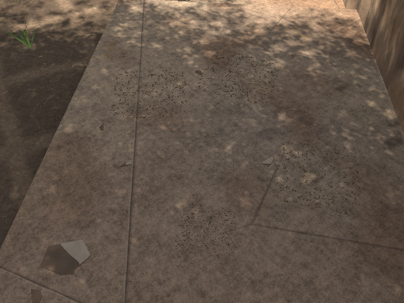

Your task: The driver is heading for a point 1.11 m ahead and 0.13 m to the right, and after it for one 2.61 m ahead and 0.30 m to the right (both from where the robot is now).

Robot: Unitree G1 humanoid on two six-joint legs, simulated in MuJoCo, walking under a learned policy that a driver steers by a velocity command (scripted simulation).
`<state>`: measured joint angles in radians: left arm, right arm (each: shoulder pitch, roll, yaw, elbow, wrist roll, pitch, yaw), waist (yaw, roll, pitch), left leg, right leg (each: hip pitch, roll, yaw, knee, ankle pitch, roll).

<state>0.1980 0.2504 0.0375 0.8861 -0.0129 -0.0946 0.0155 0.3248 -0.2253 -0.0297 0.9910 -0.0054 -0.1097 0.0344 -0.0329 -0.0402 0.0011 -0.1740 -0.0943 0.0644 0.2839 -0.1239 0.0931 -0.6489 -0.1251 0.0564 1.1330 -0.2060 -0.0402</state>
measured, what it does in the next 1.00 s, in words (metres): walks ahead: right foot, then left foot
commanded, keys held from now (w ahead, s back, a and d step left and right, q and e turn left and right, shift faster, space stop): w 0.02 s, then no key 0.98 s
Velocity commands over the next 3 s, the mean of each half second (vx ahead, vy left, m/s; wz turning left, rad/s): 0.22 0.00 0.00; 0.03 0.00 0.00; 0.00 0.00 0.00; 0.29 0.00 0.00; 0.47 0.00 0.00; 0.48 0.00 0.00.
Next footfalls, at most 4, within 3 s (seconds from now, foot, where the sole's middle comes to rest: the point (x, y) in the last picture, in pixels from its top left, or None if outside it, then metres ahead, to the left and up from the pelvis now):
0.24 right None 0.31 -0.15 -0.78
0.56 left None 0.24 0.09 -0.78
2.24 left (177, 253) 0.70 0.09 -0.78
2.82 right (235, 176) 1.04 -0.15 -0.78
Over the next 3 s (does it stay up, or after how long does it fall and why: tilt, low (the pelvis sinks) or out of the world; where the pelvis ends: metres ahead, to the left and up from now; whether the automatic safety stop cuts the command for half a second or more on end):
stays up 0.93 -0.06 0.00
